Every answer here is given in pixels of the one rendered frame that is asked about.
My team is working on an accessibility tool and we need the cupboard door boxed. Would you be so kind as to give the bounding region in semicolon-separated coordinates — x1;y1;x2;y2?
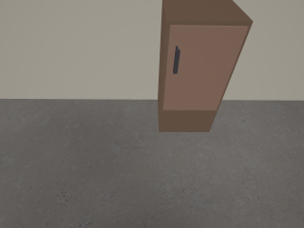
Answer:
163;25;248;110

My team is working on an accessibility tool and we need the handle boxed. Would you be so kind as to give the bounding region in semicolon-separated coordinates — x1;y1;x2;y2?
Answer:
173;46;181;74

